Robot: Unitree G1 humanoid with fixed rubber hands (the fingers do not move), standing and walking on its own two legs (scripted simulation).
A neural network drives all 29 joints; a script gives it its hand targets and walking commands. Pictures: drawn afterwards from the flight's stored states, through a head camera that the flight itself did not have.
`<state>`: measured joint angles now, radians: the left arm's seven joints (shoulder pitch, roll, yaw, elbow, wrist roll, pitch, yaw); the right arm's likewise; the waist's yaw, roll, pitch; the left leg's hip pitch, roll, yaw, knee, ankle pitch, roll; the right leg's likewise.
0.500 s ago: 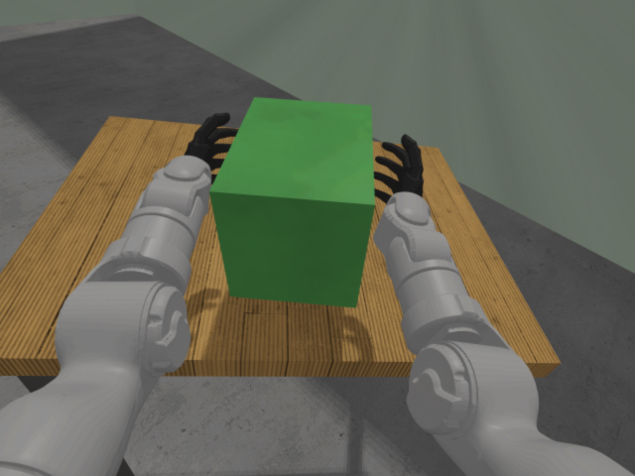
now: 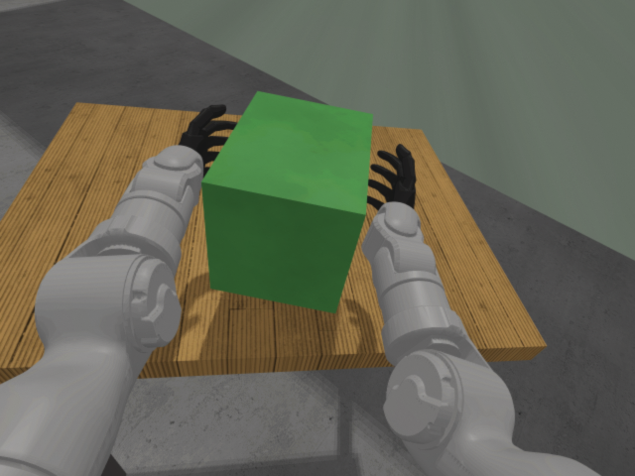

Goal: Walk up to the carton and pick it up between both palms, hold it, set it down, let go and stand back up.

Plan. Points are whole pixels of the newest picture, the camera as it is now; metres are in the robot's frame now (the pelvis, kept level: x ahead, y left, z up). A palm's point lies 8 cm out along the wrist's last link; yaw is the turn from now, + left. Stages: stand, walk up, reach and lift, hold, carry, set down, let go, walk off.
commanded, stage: set down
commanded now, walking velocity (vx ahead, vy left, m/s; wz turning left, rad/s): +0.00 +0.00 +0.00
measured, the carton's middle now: (294, 197) +0.46 -0.02 +0.14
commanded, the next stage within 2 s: none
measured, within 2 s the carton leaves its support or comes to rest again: rests again in 1.42 s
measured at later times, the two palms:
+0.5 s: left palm (176, 173) +0.49 +0.13 +0.15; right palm (369, 212) +0.42 -0.12 +0.15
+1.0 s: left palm (177, 191) +0.48 +0.13 +0.13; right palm (369, 234) +0.40 -0.12 +0.12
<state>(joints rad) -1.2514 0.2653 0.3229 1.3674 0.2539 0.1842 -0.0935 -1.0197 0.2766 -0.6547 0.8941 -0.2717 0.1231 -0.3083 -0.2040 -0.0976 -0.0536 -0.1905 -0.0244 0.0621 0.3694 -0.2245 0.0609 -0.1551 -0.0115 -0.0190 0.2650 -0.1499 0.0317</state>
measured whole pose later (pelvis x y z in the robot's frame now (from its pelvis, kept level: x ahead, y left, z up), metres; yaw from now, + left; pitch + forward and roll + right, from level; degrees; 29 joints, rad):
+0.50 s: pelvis +0.01 +0.00 +0.00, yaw +0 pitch +7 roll -2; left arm -1.22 0.28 0.36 1.36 0.28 0.17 -0.13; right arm -1.02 0.31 -0.70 0.93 -0.35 0.07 -0.32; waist -0.17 -0.10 -0.09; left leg -0.28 -0.01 0.06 0.40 -0.24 0.04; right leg -0.23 0.00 -0.02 0.28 -0.15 0.03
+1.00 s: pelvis -0.01 +0.00 +0.00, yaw +0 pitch +7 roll -2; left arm -1.23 0.27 0.40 1.40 0.32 0.09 -0.12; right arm -1.00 0.34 -0.78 0.90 -0.44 0.00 -0.29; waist -0.16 -0.09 -0.05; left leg -0.31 -0.02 0.07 0.41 -0.22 0.06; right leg -0.27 -0.01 -0.02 0.29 -0.14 0.04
